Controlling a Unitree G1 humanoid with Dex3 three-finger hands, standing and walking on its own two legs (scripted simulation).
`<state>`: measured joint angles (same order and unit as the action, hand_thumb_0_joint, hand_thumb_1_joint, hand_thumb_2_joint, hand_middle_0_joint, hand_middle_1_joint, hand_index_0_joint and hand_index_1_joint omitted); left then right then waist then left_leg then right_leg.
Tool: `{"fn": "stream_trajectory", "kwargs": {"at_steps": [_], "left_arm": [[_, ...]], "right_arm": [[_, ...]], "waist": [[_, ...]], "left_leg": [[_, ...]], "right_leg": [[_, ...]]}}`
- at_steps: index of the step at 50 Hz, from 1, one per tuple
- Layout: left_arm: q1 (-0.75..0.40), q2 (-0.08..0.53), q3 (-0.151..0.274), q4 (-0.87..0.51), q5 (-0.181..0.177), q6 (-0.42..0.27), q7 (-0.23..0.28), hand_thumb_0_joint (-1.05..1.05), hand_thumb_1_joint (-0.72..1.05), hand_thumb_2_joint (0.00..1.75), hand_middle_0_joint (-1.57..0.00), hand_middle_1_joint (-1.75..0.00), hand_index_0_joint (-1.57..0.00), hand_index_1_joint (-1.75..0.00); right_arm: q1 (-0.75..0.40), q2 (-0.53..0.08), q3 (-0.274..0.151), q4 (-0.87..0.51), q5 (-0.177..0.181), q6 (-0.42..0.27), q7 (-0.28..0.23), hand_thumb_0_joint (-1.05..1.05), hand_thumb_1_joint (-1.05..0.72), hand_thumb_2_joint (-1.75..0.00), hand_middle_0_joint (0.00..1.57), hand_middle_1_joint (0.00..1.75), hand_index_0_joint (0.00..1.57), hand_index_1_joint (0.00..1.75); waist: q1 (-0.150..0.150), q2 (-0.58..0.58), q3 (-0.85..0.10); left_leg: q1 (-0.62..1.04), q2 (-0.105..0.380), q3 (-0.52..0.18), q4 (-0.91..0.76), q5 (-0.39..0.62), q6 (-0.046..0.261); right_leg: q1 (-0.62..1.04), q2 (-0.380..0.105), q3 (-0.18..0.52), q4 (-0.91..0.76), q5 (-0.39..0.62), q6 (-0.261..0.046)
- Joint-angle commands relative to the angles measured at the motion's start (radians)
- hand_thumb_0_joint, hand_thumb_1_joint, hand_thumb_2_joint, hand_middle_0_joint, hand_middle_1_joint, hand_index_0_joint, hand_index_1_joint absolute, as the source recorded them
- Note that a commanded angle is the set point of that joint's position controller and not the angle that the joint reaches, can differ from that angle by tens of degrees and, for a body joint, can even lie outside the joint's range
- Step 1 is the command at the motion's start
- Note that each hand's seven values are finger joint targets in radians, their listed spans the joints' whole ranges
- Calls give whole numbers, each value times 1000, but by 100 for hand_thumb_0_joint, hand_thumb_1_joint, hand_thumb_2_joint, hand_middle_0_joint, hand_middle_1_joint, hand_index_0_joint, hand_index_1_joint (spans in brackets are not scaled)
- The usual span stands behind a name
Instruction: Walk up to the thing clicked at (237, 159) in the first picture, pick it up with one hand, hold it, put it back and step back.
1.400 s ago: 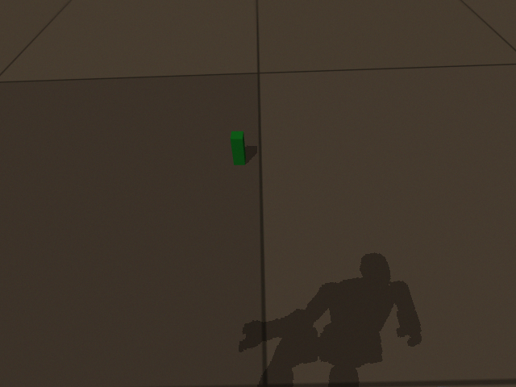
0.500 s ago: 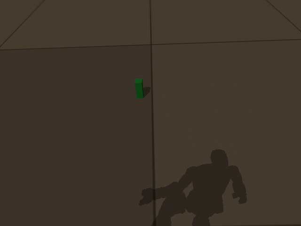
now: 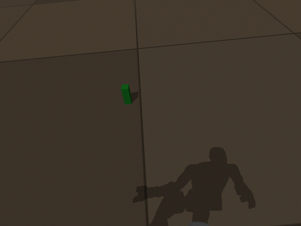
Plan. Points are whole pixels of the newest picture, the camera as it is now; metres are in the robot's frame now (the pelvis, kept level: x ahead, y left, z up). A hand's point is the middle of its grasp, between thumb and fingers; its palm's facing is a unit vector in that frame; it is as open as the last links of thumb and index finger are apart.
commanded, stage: walk up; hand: left
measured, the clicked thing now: (126, 94) +1.25 +0.28 -0.67
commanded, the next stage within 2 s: none
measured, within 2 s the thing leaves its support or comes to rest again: neither
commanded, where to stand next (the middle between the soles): +0.93 +0.06 m, yaw +1 degrees
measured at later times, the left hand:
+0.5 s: hand (76, 207) +0.20 +0.29 -0.17, palm faces +0.05 -0.94 -0.34, open 7.4 cm
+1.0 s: hand (96, 120) +0.53 +0.26 -0.12, palm faces +0.00 -0.91 -0.42, open 7.3 cm
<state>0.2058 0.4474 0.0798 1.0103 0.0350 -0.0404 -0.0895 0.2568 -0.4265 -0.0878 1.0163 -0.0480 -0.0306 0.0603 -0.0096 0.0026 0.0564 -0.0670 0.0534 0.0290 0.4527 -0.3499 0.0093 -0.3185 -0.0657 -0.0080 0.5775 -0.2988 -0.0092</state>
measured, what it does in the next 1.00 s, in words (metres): walks ahead: left foot, then right foot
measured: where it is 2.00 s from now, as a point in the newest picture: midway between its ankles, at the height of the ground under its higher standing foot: (154, 144)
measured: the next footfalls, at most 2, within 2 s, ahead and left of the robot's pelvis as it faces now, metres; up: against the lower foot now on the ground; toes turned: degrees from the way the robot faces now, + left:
left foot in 0.46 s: +0.36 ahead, +0.14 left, +0.00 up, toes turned +7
right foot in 0.90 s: +0.56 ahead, -0.12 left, +0.00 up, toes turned -3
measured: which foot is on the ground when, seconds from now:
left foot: down 0.00-0.02, up 0.04-0.44, down 0.46-0.94, up 0.96-1.00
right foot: down 0.00-0.50, up 0.52-0.88, down 0.90-1.00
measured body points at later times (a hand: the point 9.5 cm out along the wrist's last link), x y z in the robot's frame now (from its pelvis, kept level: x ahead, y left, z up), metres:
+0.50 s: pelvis +0.22 +0.01 -0.02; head +0.25 +0.04 +0.43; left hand +0.20 +0.33 -0.15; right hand +0.35 -0.30 -0.11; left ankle +0.32 +0.14 -0.74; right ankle +0.07 -0.13 -0.72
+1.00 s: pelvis +0.45 -0.01 -0.02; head +0.46 -0.05 +0.43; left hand +0.53 +0.31 -0.09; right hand +0.50 -0.33 -0.15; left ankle +0.34 +0.13 -0.68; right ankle +0.52 -0.12 -0.73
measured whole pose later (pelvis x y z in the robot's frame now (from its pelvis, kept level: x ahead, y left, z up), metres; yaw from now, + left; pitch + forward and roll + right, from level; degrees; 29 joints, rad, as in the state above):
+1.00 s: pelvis +0.45 -0.01 -0.02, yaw +2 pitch -4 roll +1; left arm 0.25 0.39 0.06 0.85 0.01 -0.10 -0.07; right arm 0.34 -0.43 -0.05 0.87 -0.01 -0.04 0.04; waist 0.00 0.06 0.08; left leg -0.22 0.03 0.02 1.00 -0.50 0.03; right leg -0.37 -0.05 -0.07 0.69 -0.25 -0.03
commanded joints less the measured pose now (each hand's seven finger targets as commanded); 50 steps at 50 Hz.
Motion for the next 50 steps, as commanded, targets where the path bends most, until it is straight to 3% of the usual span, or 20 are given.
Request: {"fn": "stream_trajectory", "kwargs": {"at_steps": [1,2,3,8,14,20,23,24,25,26,28,31,36,41,44,45,46,47,48,50], "left_arm": [[388,296,108,36,9,-30,50,0,90,90,-20,-30,-20,-30],[238,320,98,-42,14,-38,53,0,90,90,-20,-30,-20,-30],[87,354,94,-104,3,-37,51,0,90,90,-20,-30,-20,-30],[6,234,57,-131,-27,-65,57,0,90,90,-20,-30,-20,-30],[65,240,62,-162,-26,-79,58,0,90,90,-20,-30,-20,-30],[145,239,55,-167,-27,-65,59,0,90,90,-20,-30,-20,-30],[161,192,30,-190,-36,-51,69,0,90,90,-20,-30,-20,-30],[208,115,6,-205,-43,-47,70,0,90,90,-20,-30,-20,-30],[238,117,11,-208,-57,-45,73,0,90,90,-20,-30,-20,-30],[194,213,21,-191,-51,-38,89,0,90,90,-20,-30,-20,-30],[143,209,12,-191,-52,-46,78,0,90,90,-20,-30,-20,-30],[187,156,14,-163,-55,-34,59,0,90,90,-20,-30,-20,-30],[103,134,15,-208,-35,-28,27,0,90,90,-20,-30,-20,-30],[50,132,32,-207,-26,-40,12,0,90,90,-20,-30,-20,-30],[135,165,49,-174,-20,-48,21,0,90,90,-20,-30,-20,-30],[207,199,66,-158,-19,-58,31,0,90,90,-20,-30,-20,-30],[295,261,89,-152,-13,-68,45,0,90,90,-20,-30,-20,-30],[286,323,92,-182,-20,-77,53,0,90,90,-20,-30,-20,-30],[252,333,89,-181,-38,-71,55,0,90,90,-20,-30,-20,-30],[199,279,73,-197,-51,-66,66,0,90,90,-20,-30,-20,-30]], "right_arm": [[-175,-82,-9,-168,-1,-20,-14,0,-90,-90,20,30,20,30],[-131,-117,-18,-173,21,-9,-17,0,-90,-90,20,30,20,30],[-118,-208,-41,-159,19,-8,-17,0,-90,-90,20,30,20,30],[33,-192,-36,-79,41,-21,1,0,-90,-90,20,30,20,30],[-92,-178,-35,-159,23,-18,27,0,-90,-90,20,30,20,30],[-182,-147,-35,-216,19,-35,30,0,-90,-90,20,30,20,30],[132,-216,-71,-140,1,-50,6,0,-90,-90,20,30,20,30],[250,-284,-100,-128,-14,-52,-7,0,-90,-90,20,30,20,30],[239,-339,-109,-162,6,-57,-15,0,-90,-90,20,30,20,30],[182,-341,-119,-179,40,-55,-17,0,-90,-90,20,30,20,30],[85,-265,-81,-214,52,-51,-30,0,-90,-90,20,30,20,30],[50,-207,-50,-226,56,-68,-32,0,-90,-90,20,30,20,30],[17,-225,-49,-267,42,-79,-26,0,-90,-90,20,30,20,30],[9,-232,-45,-279,45,-76,-18,0,-90,-90,20,30,20,30],[-6,-224,-39,-294,46,-64,-22,0,-90,-90,20,30,20,30],[34,-183,-24,-292,44,-62,-22,0,-90,-90,20,30,20,30],[106,-123,-3,-290,46,-62,-21,0,-90,-90,20,30,20,30],[148,-109,7,-291,46,-55,-20,0,-90,-90,20,30,20,30],[112,-212,-17,-270,40,-44,-32,0,-90,-90,20,30,20,30],[57,-218,-19,-240,54,-43,-38,0,-90,-90,20,30,20,30]], "waist": [[231,-362,-79],[149,-278,-38],[96,-185,56],[2,-121,81],[44,-91,115],[80,-82,29],[-69,89,-155],[-116,268,-217],[-101,305,-258],[-94,217,-247],[-55,81,-132],[-2,96,-32],[-5,138,64],[0,133,25],[62,43,-26],[97,-68,-89],[127,-281,-155],[95,-329,-132],[102,-248,-93],[81,-143,-11]], "left_leg": [[-680,-110,39,559,-360,57],[-674,-124,-95,686,-244,26],[-611,-49,-166,679,-152,25],[-487,5,-169,576,85,13],[-529,31,-112,329,172,-27],[-352,12,22,102,217,23],[111,-37,31,25,171,97],[303,131,-213,-4,28,155],[395,349,-697,-135,-68,246],[349,403,-741,-157,-79,317],[147,298,-397,-141,204,237],[-76,207,-156,-149,480,177],[-123,208,-67,-207,350,238],[-199,177,-48,-148,190,191],[-264,165,-50,13,140,156],[-289,115,-10,222,213,126],[-362,12,65,521,115,84],[-533,-85,19,690,-170,41],[-583,-53,-34,770,-182,37],[-560,-5,-138,775,-77,33]], "right_leg": [[551,-119,269,-247,-334,-40],[364,-340,680,-504,-685,-122],[202,-379,723,-535,-750,-181],[132,-191,259,-448,-241,-147],[185,-189,117,-452,-109,-183],[290,-173,18,-264,367,-154],[120,-70,-69,233,447,-101],[-121,14,-73,486,151,-62],[-326,171,2,616,-255,-40],[-346,67,109,697,-252,-65],[-285,26,167,673,-117,-53],[-163,9,119,562,-28,-23],[-208,-48,20,256,51,18],[-5,-20,-31,64,201,-13],[189,15,-53,25,169,-29],[319,21,-16,-20,94,-50],[402,-115,194,-152,-101,-84],[437,-337,608,-290,-149,-166],[412,-384,717,-322,-147,-240],[265,-317,528,-324,57,-200]]}}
